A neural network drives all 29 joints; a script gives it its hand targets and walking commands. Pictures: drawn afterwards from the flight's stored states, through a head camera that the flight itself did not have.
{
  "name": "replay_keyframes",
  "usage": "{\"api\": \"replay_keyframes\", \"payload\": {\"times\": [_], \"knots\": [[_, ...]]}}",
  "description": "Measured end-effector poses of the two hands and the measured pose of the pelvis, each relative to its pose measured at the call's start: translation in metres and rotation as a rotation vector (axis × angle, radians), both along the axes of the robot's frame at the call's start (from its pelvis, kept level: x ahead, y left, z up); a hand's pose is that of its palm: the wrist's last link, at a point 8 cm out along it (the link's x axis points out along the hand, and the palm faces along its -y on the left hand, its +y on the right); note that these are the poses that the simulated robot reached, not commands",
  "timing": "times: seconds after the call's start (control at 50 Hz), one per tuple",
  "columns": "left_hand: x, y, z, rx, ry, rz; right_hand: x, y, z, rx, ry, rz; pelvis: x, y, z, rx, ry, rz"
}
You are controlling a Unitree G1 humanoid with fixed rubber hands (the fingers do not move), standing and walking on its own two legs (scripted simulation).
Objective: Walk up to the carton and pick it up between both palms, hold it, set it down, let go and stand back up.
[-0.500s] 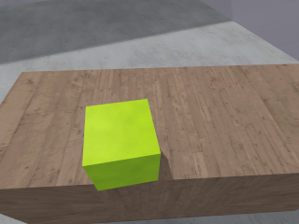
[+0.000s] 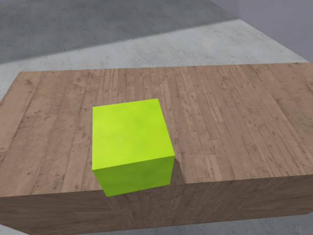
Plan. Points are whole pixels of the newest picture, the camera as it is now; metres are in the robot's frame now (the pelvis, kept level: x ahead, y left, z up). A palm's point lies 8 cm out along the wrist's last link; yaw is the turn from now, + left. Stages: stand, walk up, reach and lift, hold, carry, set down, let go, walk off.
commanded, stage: walk up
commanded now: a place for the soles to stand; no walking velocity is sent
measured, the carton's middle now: (132, 147) +0.37 +0.08 -0.03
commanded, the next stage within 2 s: reach and lift in 0.54 s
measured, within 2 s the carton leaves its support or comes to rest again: neither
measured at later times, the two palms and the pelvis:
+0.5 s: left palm out of the picture +0.02 +0.24 -0.12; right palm out of the picture -0.01 -0.27 -0.13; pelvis +0.00 -0.01 +0.01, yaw -1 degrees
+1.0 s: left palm out of the picture +0.08 +0.26 -0.10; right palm out of the picture +0.14 -0.23 -0.12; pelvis -0.05 -0.02 -0.01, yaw +10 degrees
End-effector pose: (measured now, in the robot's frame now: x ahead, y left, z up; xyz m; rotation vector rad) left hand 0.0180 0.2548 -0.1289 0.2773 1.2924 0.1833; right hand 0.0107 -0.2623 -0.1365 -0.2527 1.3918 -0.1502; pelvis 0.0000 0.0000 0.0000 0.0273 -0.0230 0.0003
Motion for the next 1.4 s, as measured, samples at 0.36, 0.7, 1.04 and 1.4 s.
{"api": "replay_keyframes", "payload": {"times": [0.36, 0.7, 1.04, 1.4], "knots": [[0.002, -0.01, 0.007, -0.005, 0.002, -0.021, -0.02, -0.004, 0.001, 0.012, 0.021, -0.031, -0.004, -0.004, 0.006, 0.009, 0.005, -0.025], [0.1, 0.01, -0.013, -0.035, 0.039, 0.003, 0.112, -0.006, -0.01, 0.027, -0.222, 0.032, -0.038, -0.008, -0.032, -0.06, 0.078, 0.146], [0.056, 0.008, 0.032, 0.027, -0.103, 0.038, 0.127, 0.042, 0.011, 0.124, -0.378, 0.149, -0.046, -0.023, -0.014, -0.071, -0.006, 0.165], [0.09, -0.014, 0.067, -0.012, -0.37, 0.077, 0.132, 0.044, 0.053, 0.139, -0.568, 0.151, -0.035, -0.046, 0.008, -0.033, -0.038, 0.179]]}}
